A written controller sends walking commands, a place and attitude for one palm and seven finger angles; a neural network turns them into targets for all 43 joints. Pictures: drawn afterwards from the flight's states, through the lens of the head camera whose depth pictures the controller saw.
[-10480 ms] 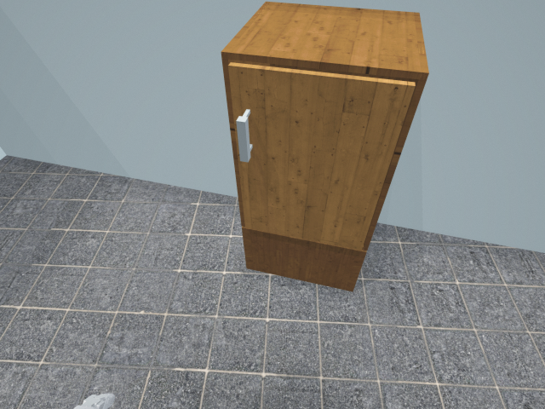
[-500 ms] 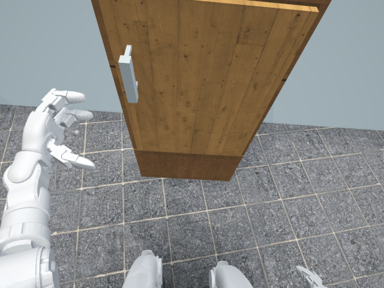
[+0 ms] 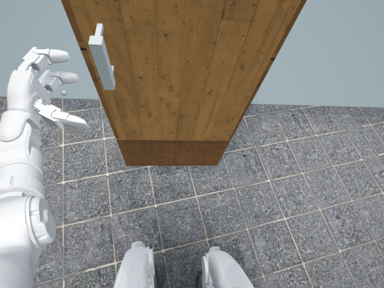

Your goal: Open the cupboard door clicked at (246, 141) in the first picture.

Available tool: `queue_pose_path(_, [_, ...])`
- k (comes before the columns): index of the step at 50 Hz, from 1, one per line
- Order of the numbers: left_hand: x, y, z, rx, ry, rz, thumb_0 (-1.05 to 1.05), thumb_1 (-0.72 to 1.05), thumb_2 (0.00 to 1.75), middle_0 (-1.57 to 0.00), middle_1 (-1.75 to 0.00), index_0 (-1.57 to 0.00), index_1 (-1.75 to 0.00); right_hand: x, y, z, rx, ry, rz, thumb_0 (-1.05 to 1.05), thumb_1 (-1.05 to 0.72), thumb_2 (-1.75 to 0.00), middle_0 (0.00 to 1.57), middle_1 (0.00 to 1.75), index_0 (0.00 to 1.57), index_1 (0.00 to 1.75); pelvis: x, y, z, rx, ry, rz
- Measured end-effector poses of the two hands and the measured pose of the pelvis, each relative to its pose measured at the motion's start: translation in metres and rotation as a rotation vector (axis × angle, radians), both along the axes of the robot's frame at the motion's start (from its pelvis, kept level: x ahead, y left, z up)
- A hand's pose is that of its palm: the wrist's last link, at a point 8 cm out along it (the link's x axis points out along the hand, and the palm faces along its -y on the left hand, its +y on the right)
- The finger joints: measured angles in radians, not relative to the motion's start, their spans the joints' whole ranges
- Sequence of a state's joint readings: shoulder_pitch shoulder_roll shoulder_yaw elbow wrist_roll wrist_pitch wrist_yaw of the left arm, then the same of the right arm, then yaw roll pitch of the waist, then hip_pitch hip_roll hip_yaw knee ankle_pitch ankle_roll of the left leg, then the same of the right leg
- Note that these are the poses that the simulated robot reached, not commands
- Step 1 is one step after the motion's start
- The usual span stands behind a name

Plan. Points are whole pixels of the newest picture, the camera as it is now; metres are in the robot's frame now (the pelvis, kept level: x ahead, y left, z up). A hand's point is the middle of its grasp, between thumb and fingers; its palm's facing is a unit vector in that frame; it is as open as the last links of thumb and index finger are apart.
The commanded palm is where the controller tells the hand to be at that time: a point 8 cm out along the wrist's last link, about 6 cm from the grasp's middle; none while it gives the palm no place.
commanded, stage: move the hooked fingers beside the handle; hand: left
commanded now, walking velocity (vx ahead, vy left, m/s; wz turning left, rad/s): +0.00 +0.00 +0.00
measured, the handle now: (104, 58) +0.58 +0.16 +0.07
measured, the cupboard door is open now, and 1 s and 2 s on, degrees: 0 0 0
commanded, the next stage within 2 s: slide the fingers in behind the handle in 1.06 s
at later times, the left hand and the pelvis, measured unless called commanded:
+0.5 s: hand (76, 76) +0.53 +0.22 +0.06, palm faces -0.02 -1.00 -0.02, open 14.0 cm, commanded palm +0.51 +0.25 +0.06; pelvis +0.00 +0.00 -0.01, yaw -2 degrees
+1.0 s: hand (75, 77) +0.53 +0.21 +0.07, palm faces -0.01 -1.00 -0.01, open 14.0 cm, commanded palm +0.51 +0.25 +0.06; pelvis +0.00 +0.00 -0.01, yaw -1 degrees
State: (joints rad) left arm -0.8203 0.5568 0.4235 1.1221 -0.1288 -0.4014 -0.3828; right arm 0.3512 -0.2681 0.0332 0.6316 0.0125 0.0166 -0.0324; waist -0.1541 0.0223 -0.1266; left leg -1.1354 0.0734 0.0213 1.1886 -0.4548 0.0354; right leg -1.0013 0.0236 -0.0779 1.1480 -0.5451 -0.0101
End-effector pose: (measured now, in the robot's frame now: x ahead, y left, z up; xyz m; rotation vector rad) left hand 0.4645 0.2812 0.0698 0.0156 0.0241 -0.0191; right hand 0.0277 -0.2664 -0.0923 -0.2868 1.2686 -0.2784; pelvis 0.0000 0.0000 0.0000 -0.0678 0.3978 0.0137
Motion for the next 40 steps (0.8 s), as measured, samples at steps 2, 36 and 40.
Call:
queue_pose_path(2, [0.005,-0.001,0.003,0.007,-0.009,0.000,-0.01,-0.50,0.30,-0.30,-1.20,-0.30,-1.20,-0.006,0.000,-0.001,0.000,0.018,-0.009,0.01,-0.91,-0.90,0.20,0.30,0.21,0.30,0.000,0.000,-0.001,-0.001,0.007,-0.002])
queue_pose_path(36, [0.036,-0.006,0.005,0.000,-0.003,-0.011,-0.01,-0.50,0.30,-0.30,-1.20,-0.30,-1.20,-0.025,0.007,0.001,0.028,0.128,-0.044,0.00,-0.91,-0.90,0.20,0.30,0.21,0.30,0.008,0.000,-0.001,-0.016,0.043,-0.005])
queue_pose_path(40, [0.036,-0.011,-0.004,-0.011,0.046,-0.018,-0.01,-0.50,0.30,-0.30,-1.20,-0.30,-1.20,-0.014,0.003,0.003,0.010,0.093,-0.024,0.00,-0.91,-0.90,0.20,0.30,0.21,0.30,0.007,0.001,-0.002,-0.018,0.043,0.000])
